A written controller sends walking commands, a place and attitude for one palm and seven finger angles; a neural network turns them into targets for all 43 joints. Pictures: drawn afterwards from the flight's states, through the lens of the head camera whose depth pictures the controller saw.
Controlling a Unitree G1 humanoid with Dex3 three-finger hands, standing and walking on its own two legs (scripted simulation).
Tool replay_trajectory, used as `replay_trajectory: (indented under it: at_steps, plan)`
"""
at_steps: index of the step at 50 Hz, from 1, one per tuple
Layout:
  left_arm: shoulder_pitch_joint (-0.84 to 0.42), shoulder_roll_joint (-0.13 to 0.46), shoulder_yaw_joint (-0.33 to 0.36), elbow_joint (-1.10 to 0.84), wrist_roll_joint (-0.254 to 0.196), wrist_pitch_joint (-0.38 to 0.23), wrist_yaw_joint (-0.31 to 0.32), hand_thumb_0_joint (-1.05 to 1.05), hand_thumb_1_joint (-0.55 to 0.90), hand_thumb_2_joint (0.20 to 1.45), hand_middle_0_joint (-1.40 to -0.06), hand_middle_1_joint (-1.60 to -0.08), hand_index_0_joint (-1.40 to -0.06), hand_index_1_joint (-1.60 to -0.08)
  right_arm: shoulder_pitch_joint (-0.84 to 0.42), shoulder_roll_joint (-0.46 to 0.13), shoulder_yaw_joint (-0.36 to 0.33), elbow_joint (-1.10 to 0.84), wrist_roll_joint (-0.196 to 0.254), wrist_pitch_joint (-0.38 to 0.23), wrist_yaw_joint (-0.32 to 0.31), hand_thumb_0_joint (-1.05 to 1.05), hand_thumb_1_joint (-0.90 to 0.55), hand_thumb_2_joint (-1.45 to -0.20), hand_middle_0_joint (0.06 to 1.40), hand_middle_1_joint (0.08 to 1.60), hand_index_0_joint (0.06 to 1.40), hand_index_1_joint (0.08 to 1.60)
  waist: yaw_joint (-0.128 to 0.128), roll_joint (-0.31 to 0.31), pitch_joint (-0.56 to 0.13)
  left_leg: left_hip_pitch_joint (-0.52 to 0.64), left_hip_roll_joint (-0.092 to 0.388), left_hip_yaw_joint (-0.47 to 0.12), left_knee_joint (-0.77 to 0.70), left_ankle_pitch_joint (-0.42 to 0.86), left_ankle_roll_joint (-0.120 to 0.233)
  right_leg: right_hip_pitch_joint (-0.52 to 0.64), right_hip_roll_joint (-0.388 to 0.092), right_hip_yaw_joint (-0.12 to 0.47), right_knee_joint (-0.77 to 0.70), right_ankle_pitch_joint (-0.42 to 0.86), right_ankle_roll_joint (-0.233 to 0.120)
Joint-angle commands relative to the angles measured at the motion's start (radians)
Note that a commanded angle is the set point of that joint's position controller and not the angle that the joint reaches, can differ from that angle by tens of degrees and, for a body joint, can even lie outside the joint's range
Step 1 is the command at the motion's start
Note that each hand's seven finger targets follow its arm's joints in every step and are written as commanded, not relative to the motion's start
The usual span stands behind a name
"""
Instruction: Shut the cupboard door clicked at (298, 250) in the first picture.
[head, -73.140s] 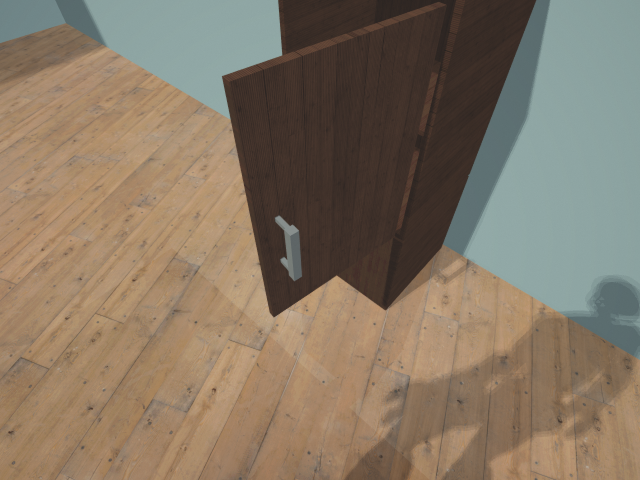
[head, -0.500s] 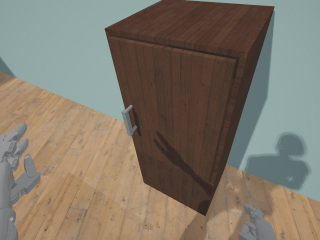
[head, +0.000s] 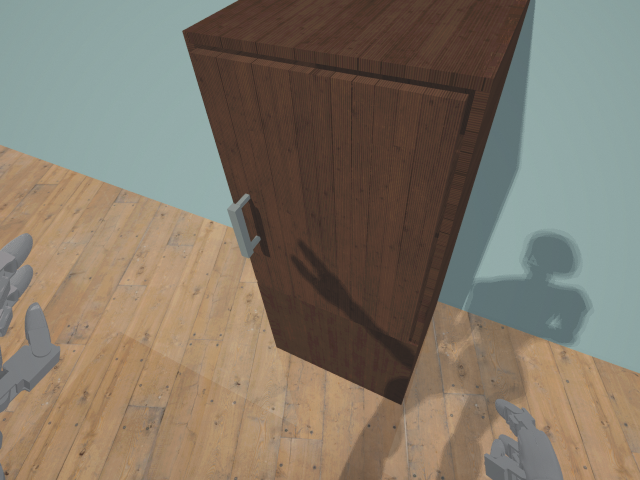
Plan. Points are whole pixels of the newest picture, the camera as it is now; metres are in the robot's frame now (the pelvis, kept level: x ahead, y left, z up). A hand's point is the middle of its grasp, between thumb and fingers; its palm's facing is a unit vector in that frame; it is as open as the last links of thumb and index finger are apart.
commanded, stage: step back with the hand held close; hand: left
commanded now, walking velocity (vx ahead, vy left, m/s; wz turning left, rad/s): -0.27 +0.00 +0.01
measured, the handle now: (246, 226) +0.60 +0.21 -0.09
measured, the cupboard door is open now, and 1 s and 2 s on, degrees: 0 0 0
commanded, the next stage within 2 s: stop stepping back and stand still in 0.88 s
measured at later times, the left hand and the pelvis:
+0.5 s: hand out of the picture +0.09 +0.30 +0.16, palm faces +0.51 -0.72 -0.47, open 7.4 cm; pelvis -0.09 +0.01 -0.01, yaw +5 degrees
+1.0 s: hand out of the picture -0.03 +0.30 +0.17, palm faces +0.52 -0.76 -0.40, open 7.4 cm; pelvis -0.19 +0.03 -0.01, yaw +3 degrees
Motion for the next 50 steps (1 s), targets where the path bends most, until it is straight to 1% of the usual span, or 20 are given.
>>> replay_trajectory:
  at_steps: [1, 9, 13, 18, 20, 22, 25, 27, 31, 33, 34, 37, 41, 42, 43, 44, 45, 46, 48, 50]
  plan:
    - [-0.004, 0.239, 0.183, -0.215, -0.005, -0.061, 0.033, 0.0, 0.9, 0.9, -0.2, -0.3, -0.2, -0.3, -0.09, -0.092, -0.032, -0.191, 0.006, -0.018, -0.02, 0.0, -0.9, -0.9, 0.2, 0.3, 0.2, 0.3, -0.011, -0.045, -0.198, 0.146, 0.063, -0.048, -0.007, 0.493, 0.017, -0.004, -0.048, 0.013, 0.017, 0.547, 0.003]
    - [0.025, 0.221, 0.169, -0.237, -0.004, -0.073, 0.045, 0.0, 0.9, 0.9, -0.2, -0.3, -0.2, -0.3, -0.081, -0.102, -0.029, -0.202, 0.008, -0.025, -0.021, 0.0, -0.9, -0.9, 0.2, 0.3, 0.2, 0.3, -0.014, 0.0, -0.154, -0.018, 0.09, -0.098, -0.1, 0.221, 0.026, 0.008, -0.013, 0.01, 0.035, 0.282, 0.009]
    - [-0.017, 0.239, 0.198, -0.241, 0.013, -0.102, 0.051, 0.0, 0.9, 0.9, -0.2, -0.3, -0.2, -0.3, -0.095, -0.122, -0.032, -0.202, 0.003, -0.052, -0.026, 0.0, -0.9, -0.9, 0.2, 0.3, 0.2, 0.3, -0.015, 0.045, -0.077, -0.256, 0.116, -0.153, -0.21, -0.25, 0.057, 0.085, 0.02, 0.021, 0.066, 0.109, 0.017]
    - [-0.061, 0.227, 0.207, -0.241, 0.041, -0.14, 0.053, 0.0, 0.9, 0.9, -0.2, -0.3, -0.2, -0.3, -0.081, -0.131, -0.036, -0.192, -0.003, -0.095, -0.026, 0.0, -0.9, -0.9, 0.2, 0.3, 0.2, 0.3, -0.014, 0.093, -0.053, -0.479, 0.157, -0.219, -0.275, -0.522, 0.087, 0.19, 0.061, 0.015, 0.182, 0.03, 0.02]
    - [-0.059, 0.208, 0.194, -0.273, 0.043, -0.155, 0.052, 0.0, 0.9, 0.9, -0.2, -0.3, -0.2, -0.3, -0.068, -0.121, -0.034, -0.19, -0.004, -0.112, -0.02, 0.0, -0.9, -0.9, 0.2, 0.3, 0.2, 0.3, -0.015, 0.11, -0.067, -0.487, 0.151, -0.215, -0.246, -0.51, 0.087, 0.185, 0.059, 0.028, 0.198, 0.033, 0.011]
    - [-0.019, 0.215, 0.205, -0.274, 0.038, -0.16, 0.054, 0.0, 0.9, 0.9, -0.2, -0.3, -0.2, -0.3, -0.054, -0.11, -0.037, -0.184, -0.005, -0.123, -0.014, 0.0, -0.9, -0.9, 0.2, 0.3, 0.2, 0.3, -0.016, 0.046, -0.087, -0.434, 0.115, -0.173, -0.16, -0.467, 0.071, 0.118, 0.032, 0.078, 0.14, 0.005, -0.009]
    - [-0.034, 0.213, 0.174, -0.303, 0.022, -0.165, 0.064, 0.0, 0.9, 0.9, -0.2, -0.3, -0.2, -0.3, -0.024, -0.082, -0.035, -0.152, -0.015, -0.132, -0.003, 0.0, -0.9, -0.9, 0.2, 0.3, 0.2, 0.3, -0.033, -0.143, -0.07, -0.155, 0.011, -0.069, 0.109, -0.243, -0.002, -0.234, -0.129, 0.281, -0.115, -0.147, -0.085]
    - [-0.087, 0.216, 0.152, -0.297, 0.025, -0.163, 0.081, 0.0, 0.9, 0.9, -0.2, -0.3, -0.2, -0.3, -0.01, -0.076, -0.033, -0.118, -0.021, -0.133, -0.002, 0.0, -0.9, -0.9, 0.2, 0.3, 0.2, 0.3, -0.046, -0.186, -0.066, -0.04, -0.009, -0.047, 0.193, -0.148, -0.018, -0.343, -0.184, 0.292, -0.162, -0.123, -0.103]
    - [-0.153, 0.232, 0.15, -0.27, 0.026, -0.175, 0.09, 0.0, 0.9, 0.9, -0.2, -0.3, -0.2, -0.3, -0.033, -0.093, -0.03, -0.114, -0.012, -0.147, -0.021, 0.0, -0.9, -0.9, 0.2, 0.3, 0.2, 0.3, -0.047, -0.07, -0.013, -0.06, 0.056, -0.142, -0.019, -0.23, 0.011, -0.36, -0.048, 0.129, -0.078, -0.2, -0.027]
    - [-0.143, 0.237, 0.185, -0.274, 0.039, -0.194, 0.085, 0.0, 0.9, 0.9, -0.2, -0.3, -0.2, -0.3, -0.069, -0.122, -0.036, -0.132, -0.01, -0.167, -0.032, 0.0, -0.9, -0.9, 0.2, 0.3, 0.2, 0.3, -0.032, 0.156, -0.021, -0.355, 0.2, -0.314, -0.301, -0.563, 0.07, -0.074, 0.081, 0.032, 0.201, -0.152, 0.016]
    - [-0.127, 0.225, 0.201, -0.267, 0.042, -0.201, 0.079, 0.0, 0.9, 0.9, -0.2, -0.3, -0.2, -0.3, -0.074, -0.117, -0.037, -0.131, -0.013, -0.17, -0.03, 0.0, -0.9, -0.9, 0.2, 0.3, 0.2, 0.3, -0.017, 0.195, -0.053, -0.469, 0.264, -0.382, -0.374, -0.616, 0.101, 0.058, 0.117, 0.007, 0.373, -0.071, 0.016]
    - [-0.072, 0.254, 0.243, -0.325, 0.02, -0.217, 0.058, 0.0, 0.9, 0.9, -0.2, -0.3, -0.2, -0.3, -0.081, -0.091, -0.056, -0.133, -0.025, -0.185, -0.001, 0.0, -0.9, -0.9, 0.2, 0.3, 0.2, 0.3, -0.004, 0.147, -0.165, -0.313, 0.259, -0.272, -0.303, -0.403, 0.08, 0.014, 0.107, 0.0, 0.423, -0.156, -0.011]
    - [0.046, 0.232, 0.222, -0.311, -0.02, -0.211, 0.05, 0.0, 0.9, 0.9, -0.2, -0.3, -0.2, -0.3, -0.069, -0.075, -0.047, -0.117, -0.023, -0.19, 0.023, 0.0, -0.9, -0.9, 0.2, 0.3, 0.2, 0.3, -0.015, 0.155, -0.17, -0.151, 0.222, -0.126, -0.225, -0.284, -0.009, -0.05, 0.055, -0.012, 0.097, -0.177, -0.042]
    - [0.019, 0.232, 0.21, -0.315, -0.019, -0.216, 0.049, 0.0, 0.9, 0.9, -0.2, -0.3, -0.2, -0.3, -0.053, -0.074, -0.045, -0.108, -0.024, -0.184, 0.026, 0.0, -0.9, -0.9, 0.2, 0.3, 0.2, 0.3, -0.026, 0.086, -0.148, -0.111, 0.19, -0.088, -0.143, -0.25, -0.034, -0.114, 0.004, 0.064, -0.001, -0.176, -0.066]
    - [0.004, 0.262, 0.23, -0.313, -0.009, -0.22, 0.056, 0.0, 0.9, 0.9, -0.2, -0.3, -0.2, -0.3, -0.042, -0.067, -0.046, -0.096, -0.034, -0.178, 0.029, 0.0, -0.9, -0.9, 0.2, 0.3, 0.2, 0.3, -0.033, -0.009, -0.137, -0.043, 0.144, -0.053, -0.013, -0.19, -0.056, -0.218, -0.079, 0.215, -0.11, -0.165, -0.106]
    - [-0.062, 0.242, 0.184, -0.303, -0.001, -0.217, 0.059, 0.0, 0.9, 0.9, -0.2, -0.3, -0.2, -0.3, -0.042, -0.055, -0.036, -0.091, -0.028, -0.176, 0.026, 0.0, -0.9, -0.9, 0.2, 0.3, 0.2, 0.3, -0.035, -0.151, -0.114, 0.05, 0.07, 0.018, 0.148, -0.124, -0.082, -0.375, -0.185, 0.32, -0.186, -0.124, -0.138]
    - [-0.106, 0.219, 0.127, -0.277, 0.011, -0.198, 0.063, 0.0, 0.9, 0.9, -0.2, -0.3, -0.2, -0.3, -0.038, -0.063, -0.048, -0.081, -0.011, -0.173, 0.025, 0.0, -0.9, -0.9, 0.2, 0.3, 0.2, 0.3, -0.039, -0.255, -0.096, 0.097, 0.021, 0.003, 0.294, -0.116, -0.079, -0.469, -0.251, 0.371, -0.214, -0.091, -0.155]
    - [-0.131, 0.246, 0.139, -0.292, 0.027, -0.185, 0.07, 0.0, 0.9, 0.9, -0.2, -0.3, -0.2, -0.3, -0.054, -0.06, -0.046, -0.087, -0.016, -0.167, 0.018, 0.0, -0.9, -0.9, 0.2, 0.3, 0.2, 0.3, -0.034, -0.282, -0.072, 0.066, 0.023, -0.013, 0.359, -0.109, -0.067, -0.461, -0.268, 0.357, -0.185, 0.062, -0.157]
    - [-0.215, 0.284, 0.159, -0.31, 0.033, -0.171, 0.073, 0.0, 0.9, 0.9, -0.2, -0.3, -0.2, -0.3, -0.069, -0.05, -0.022, -0.085, -0.033, -0.15, -0.001, 0.0, -0.9, -0.9, 0.2, 0.3, 0.2, 0.3, -0.046, -0.203, -0.038, -0.02, 0.027, -0.032, 0.244, -0.069, -0.057, -0.351, -0.232, 0.29, -0.084, 0.345, -0.118]
    - [-0.207, 0.249, 0.144, -0.244, 0.032, -0.156, 0.067, 0.0, 0.9, 0.9, -0.2, -0.3, -0.2, -0.3, -0.047, -0.067, -0.019, -0.081, -0.02, -0.146, -0.022, 0.0, -0.9, -0.9, 0.2, 0.3, 0.2, 0.3, -0.043, -0.087, -0.037, 0.024, 0.06, -0.052, 0.011, 0.186, -0.033, -0.283, -0.092, 0.159, 0.036, 0.371, -0.035]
